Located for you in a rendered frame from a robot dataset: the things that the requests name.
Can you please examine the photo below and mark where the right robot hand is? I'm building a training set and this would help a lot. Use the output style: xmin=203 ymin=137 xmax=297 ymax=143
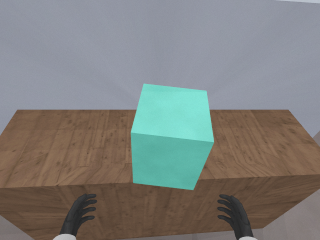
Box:
xmin=217 ymin=194 xmax=254 ymax=240

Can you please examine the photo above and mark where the pedestal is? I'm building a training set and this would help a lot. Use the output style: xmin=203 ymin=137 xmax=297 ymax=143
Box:
xmin=0 ymin=109 xmax=320 ymax=240

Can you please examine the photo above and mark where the left robot hand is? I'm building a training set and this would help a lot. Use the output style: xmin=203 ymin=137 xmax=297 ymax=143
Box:
xmin=59 ymin=193 xmax=97 ymax=237

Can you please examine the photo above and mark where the carton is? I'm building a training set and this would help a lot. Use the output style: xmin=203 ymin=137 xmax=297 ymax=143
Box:
xmin=131 ymin=83 xmax=214 ymax=190

